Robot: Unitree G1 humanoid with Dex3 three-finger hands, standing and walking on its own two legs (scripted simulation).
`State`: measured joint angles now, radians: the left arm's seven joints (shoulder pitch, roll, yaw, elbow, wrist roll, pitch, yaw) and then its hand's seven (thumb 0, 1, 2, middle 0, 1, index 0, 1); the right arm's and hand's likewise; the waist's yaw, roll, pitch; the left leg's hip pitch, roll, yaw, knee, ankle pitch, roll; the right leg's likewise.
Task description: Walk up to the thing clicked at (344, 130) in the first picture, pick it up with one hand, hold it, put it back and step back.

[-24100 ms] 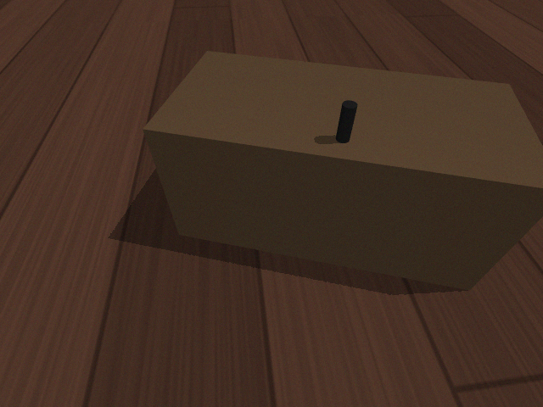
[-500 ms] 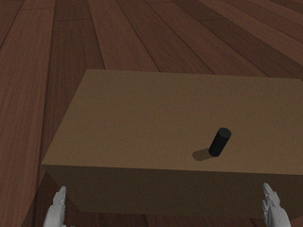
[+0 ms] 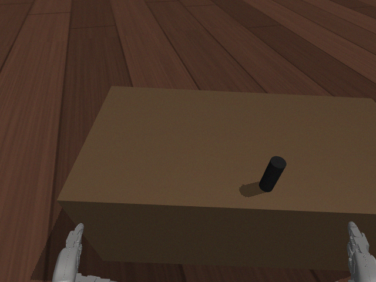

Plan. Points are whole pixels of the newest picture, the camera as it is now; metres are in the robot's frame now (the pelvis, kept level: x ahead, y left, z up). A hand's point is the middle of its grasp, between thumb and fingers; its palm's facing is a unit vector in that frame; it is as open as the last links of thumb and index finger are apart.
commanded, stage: home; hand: right
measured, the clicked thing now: (271, 175) +0.45 -0.25 -0.09
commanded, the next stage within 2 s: none
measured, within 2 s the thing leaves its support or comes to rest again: neither
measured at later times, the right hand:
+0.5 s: hand (272, 268) +0.19 -0.18 -0.08, palm faces +0.05 +0.98 -0.21, open 17.4 cm
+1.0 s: hand out of the picture +0.12 -0.25 -0.12, palm faces -0.05 +0.92 -0.39, open 17.4 cm
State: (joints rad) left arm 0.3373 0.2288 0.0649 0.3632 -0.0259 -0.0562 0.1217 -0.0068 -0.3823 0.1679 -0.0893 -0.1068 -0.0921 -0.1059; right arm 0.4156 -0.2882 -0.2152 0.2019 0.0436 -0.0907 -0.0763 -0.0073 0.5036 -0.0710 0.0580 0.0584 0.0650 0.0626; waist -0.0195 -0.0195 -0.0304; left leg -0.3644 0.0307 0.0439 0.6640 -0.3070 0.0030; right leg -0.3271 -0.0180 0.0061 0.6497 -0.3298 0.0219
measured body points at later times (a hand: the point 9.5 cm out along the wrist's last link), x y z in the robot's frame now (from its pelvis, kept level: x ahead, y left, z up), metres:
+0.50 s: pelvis +0.01 -0.01 +0.00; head +0.02 -0.02 +0.45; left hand +0.17 +0.22 -0.07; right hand +0.18 -0.23 -0.07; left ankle +0.03 +0.11 -0.72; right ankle +0.01 -0.14 -0.72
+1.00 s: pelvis +0.02 +0.00 +0.01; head +0.02 +0.01 +0.46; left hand +0.11 +0.29 -0.11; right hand +0.12 -0.30 -0.10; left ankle +0.03 +0.11 -0.72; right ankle +0.01 -0.14 -0.72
